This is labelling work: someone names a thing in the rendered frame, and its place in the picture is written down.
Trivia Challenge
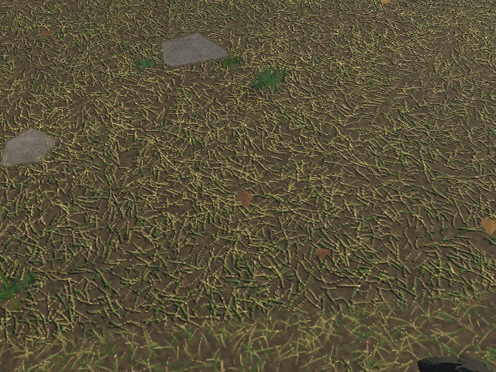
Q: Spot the robot right hand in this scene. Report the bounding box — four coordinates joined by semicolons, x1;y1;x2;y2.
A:
418;354;495;372

